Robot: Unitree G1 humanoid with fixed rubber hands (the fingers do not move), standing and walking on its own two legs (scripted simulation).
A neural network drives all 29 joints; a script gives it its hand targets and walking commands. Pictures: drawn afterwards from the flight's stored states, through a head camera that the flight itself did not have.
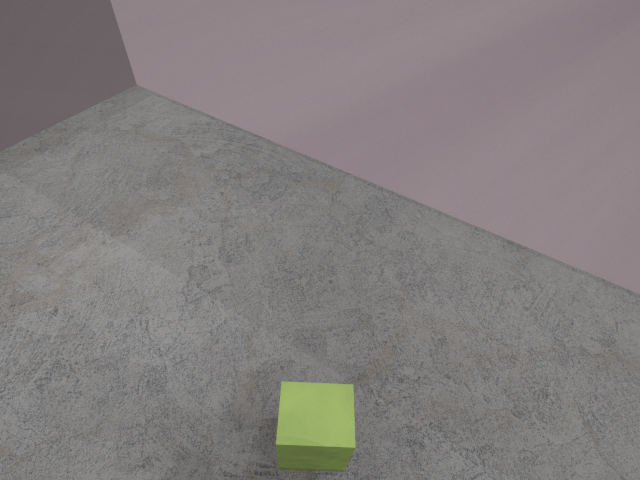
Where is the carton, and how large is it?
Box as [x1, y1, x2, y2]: [276, 381, 355, 471]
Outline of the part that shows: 282,381 276,437 276,449 279,468 343,471 355,447 353,385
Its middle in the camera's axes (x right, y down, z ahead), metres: -0.02 +0.51 +1.03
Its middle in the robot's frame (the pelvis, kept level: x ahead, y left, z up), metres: +0.37 -0.01 -0.64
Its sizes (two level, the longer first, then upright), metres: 0.183 0.145 0.267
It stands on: the floor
